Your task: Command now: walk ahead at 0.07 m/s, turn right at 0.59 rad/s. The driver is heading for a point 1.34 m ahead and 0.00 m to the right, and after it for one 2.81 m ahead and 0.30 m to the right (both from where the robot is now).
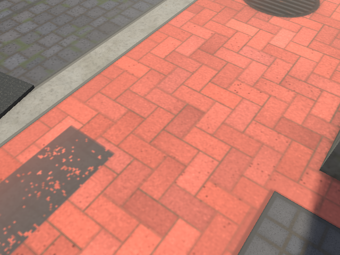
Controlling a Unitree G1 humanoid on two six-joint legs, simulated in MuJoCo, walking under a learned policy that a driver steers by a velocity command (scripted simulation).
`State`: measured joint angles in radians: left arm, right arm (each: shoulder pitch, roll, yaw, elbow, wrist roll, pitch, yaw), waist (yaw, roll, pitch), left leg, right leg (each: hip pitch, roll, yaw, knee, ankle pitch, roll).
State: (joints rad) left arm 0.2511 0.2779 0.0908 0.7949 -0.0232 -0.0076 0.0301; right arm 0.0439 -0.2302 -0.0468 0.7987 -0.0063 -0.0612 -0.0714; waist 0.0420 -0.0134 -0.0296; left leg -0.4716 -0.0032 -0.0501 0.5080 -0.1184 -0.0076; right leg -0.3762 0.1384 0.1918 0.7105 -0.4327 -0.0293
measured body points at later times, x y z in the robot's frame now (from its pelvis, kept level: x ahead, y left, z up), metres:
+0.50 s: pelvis +0.04 -0.03 +0.02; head +0.03 -0.07 +0.47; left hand +0.17 +0.21 -0.08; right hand +0.11 -0.33 -0.10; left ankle +0.13 +0.11 -0.64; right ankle +0.00 -0.12 -0.73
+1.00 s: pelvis +0.25 +0.00 +0.01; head +0.28 +0.02 +0.46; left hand +0.39 +0.26 -0.12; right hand +0.30 -0.28 -0.10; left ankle +0.29 +0.08 -0.73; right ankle +0.17 -0.14 -0.63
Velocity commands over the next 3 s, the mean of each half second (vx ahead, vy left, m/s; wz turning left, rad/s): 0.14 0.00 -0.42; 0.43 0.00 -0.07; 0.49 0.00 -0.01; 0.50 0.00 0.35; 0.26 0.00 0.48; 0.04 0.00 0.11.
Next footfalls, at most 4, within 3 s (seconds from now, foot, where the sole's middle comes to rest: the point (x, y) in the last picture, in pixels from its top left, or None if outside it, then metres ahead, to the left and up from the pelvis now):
0.34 right None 0.04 -0.13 -0.76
0.84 left None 0.33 0.08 -0.76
1.38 right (230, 224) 0.61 -0.20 -0.76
1.90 left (180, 155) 0.94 0.01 -0.76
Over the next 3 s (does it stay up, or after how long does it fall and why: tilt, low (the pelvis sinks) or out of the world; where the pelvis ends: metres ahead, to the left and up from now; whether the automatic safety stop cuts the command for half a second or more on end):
stays up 1.09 -0.02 0.00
